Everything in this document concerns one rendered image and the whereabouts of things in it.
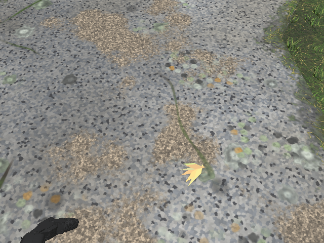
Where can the robot left hand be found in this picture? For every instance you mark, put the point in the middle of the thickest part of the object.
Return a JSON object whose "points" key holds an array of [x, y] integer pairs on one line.
{"points": [[49, 228]]}

